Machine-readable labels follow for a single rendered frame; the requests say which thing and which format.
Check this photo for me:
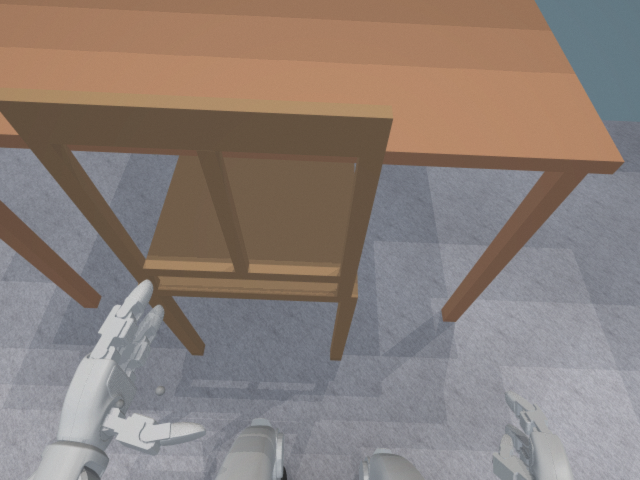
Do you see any left robot forearm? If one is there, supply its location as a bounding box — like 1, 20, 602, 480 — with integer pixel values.
27, 441, 109, 480

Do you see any chair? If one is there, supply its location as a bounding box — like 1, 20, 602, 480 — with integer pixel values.
0, 88, 393, 361

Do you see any robot thigh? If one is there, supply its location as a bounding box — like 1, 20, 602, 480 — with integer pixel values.
359, 453, 425, 480
215, 425, 284, 480

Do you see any left robot hand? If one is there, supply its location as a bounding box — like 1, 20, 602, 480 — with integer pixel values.
57, 279, 206, 456

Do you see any table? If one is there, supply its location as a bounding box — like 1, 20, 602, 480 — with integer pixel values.
0, 0, 625, 322

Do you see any robot right thigh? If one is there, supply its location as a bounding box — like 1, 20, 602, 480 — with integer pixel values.
359, 453, 425, 480

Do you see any robot left thigh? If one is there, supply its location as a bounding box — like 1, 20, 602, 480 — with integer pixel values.
215, 425, 284, 480

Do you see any right robot hand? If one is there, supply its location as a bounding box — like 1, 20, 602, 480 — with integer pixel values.
493, 390, 574, 480

